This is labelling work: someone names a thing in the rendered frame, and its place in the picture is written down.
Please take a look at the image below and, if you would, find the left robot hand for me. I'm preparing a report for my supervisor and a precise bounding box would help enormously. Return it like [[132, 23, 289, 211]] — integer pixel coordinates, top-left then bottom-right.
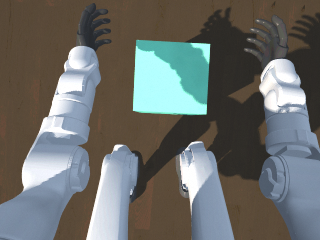
[[75, 3, 112, 52]]

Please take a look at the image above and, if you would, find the robot right upper arm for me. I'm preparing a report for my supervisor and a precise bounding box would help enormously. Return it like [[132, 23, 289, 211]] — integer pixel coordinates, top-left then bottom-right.
[[258, 154, 320, 240]]

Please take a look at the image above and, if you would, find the carton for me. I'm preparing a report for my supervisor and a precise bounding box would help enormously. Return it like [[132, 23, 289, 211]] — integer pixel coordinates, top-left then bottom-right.
[[133, 40, 210, 115]]

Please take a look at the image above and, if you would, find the robot left forearm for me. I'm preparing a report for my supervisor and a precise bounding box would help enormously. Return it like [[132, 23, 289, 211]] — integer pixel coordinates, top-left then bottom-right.
[[22, 46, 101, 186]]

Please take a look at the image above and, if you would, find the robot left shin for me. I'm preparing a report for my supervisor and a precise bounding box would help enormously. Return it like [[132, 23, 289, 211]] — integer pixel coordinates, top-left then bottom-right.
[[101, 144, 135, 195]]

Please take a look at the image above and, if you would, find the robot left upper arm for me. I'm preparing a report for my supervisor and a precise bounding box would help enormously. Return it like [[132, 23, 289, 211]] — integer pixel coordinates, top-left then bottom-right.
[[0, 143, 90, 240]]

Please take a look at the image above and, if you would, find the robot left foot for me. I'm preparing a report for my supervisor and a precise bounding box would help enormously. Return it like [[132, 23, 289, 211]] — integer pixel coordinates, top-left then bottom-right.
[[129, 152, 140, 204]]

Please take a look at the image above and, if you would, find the right robot hand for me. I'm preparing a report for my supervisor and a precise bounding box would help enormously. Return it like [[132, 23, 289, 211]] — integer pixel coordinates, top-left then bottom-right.
[[244, 14, 289, 71]]

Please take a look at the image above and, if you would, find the robot right forearm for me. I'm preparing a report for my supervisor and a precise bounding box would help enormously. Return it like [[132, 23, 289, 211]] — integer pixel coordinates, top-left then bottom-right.
[[259, 58, 320, 161]]

